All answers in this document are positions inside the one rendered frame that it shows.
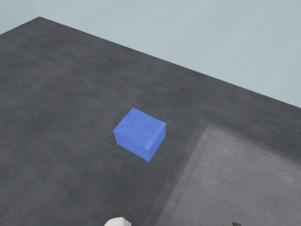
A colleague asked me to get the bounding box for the carton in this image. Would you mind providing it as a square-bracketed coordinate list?
[113, 108, 166, 162]

